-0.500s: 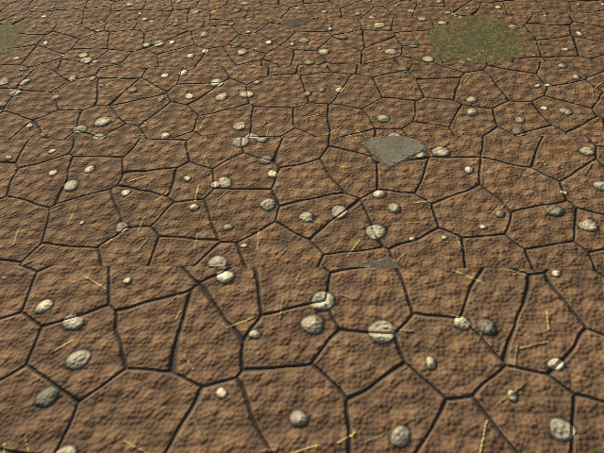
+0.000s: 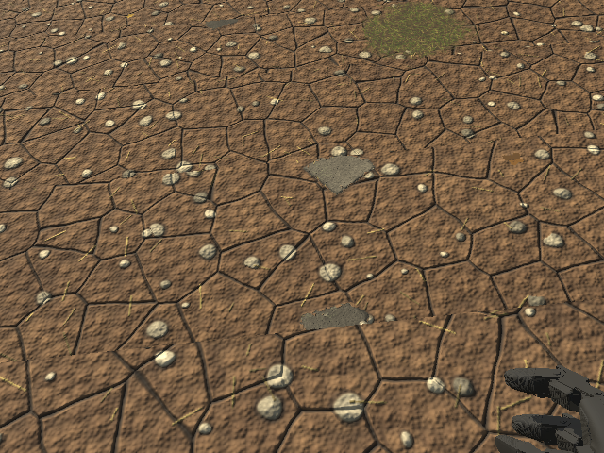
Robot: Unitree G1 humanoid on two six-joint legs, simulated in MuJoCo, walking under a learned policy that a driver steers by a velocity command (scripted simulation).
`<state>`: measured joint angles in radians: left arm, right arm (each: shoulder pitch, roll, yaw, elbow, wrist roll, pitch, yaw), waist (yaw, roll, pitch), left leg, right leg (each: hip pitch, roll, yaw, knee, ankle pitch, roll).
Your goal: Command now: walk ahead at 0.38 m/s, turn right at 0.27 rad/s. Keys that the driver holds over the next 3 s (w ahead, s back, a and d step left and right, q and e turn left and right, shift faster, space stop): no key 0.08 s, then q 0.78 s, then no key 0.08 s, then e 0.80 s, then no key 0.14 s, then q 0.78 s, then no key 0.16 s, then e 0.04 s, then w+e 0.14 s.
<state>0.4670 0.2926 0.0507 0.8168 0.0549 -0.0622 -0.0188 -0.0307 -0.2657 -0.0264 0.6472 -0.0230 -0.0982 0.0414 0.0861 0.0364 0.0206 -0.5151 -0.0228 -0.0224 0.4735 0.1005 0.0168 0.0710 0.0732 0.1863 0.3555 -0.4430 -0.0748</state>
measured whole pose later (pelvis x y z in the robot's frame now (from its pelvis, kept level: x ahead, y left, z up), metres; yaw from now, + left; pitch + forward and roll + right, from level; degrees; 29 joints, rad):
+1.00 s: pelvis +0.17 +0.06 +0.02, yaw +23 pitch +3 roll -1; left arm 0.22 0.32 0.06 0.70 0.06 -0.06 0.02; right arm 0.23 -0.32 -0.08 0.66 -0.02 -0.10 0.04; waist 0.01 0.01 0.00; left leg -0.19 -0.04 -0.02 0.32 -0.17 0.06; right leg -0.49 -0.04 -0.02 0.98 -0.43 0.08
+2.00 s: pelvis +0.23 +0.02 +0.01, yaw -1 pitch +4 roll +0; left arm 0.17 0.26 0.03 0.65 0.00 -0.07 -0.08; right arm 0.29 -0.31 0.01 0.80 0.00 -0.05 0.04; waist -0.02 0.03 -0.01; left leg -0.28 0.04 0.02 0.48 -0.23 -0.04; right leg -0.33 0.11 0.15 0.48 -0.20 -0.03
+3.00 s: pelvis +0.23 +0.08 +0.03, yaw +22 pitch +0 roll -1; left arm 0.26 0.30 0.07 0.74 0.06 -0.05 -0.02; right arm 0.25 -0.28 -0.06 0.74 -0.04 -0.09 0.00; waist -0.01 0.00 0.05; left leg -0.08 -0.01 0.06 0.24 -0.17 0.05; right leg -0.42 -0.04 -0.01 0.94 -0.41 -0.03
